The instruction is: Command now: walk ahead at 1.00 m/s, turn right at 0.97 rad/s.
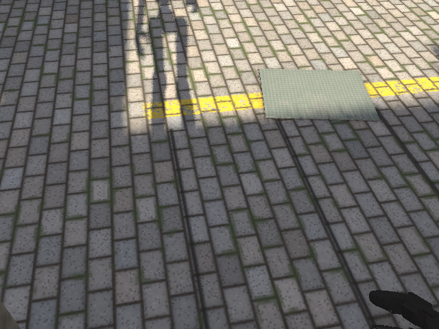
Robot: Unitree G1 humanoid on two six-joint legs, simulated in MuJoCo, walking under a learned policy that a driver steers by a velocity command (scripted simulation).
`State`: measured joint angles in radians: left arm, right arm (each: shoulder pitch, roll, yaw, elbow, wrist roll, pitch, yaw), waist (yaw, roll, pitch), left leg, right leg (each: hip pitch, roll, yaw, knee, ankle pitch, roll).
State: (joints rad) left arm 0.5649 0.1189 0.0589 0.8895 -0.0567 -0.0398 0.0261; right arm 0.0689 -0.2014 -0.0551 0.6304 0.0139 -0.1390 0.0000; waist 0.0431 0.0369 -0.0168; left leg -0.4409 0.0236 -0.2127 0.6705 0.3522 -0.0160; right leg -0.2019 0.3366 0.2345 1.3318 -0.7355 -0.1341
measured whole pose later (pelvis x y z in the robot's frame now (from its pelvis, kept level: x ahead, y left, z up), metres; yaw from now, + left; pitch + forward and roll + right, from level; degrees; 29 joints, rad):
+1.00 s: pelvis +0.74 +0.00 -0.41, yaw -11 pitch +4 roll +1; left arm 0.11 0.20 0.04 0.74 -0.04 -0.13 0.01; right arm 0.43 -0.23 -0.07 0.92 0.00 -0.08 0.04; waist -0.09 -0.02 -0.01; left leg -0.43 -0.08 -0.01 0.82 -0.45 0.06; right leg -0.71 -0.10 0.12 1.95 -0.60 0.00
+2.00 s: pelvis +1.68 +0.16 -0.40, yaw +45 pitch +1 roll +0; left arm -0.09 0.26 0.03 0.53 -0.03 -0.14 -0.01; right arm 0.45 -0.26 -0.08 0.74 0.04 -0.06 -0.01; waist -0.12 -0.03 0.03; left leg 0.04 -0.14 -0.32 0.51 -0.52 0.10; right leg -0.57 -0.01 0.13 0.49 0.05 0.05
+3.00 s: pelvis +2.07 +0.43 -0.38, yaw +5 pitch +3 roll +3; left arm 0.17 0.33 0.07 0.53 0.00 0.04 0.01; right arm 0.05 -0.32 -0.07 0.72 -0.01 -0.02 -0.01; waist 0.01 0.00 0.08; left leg -0.54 -0.02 -0.08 1.01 -0.39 -0.05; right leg -0.42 0.07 0.11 0.51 -0.13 -0.06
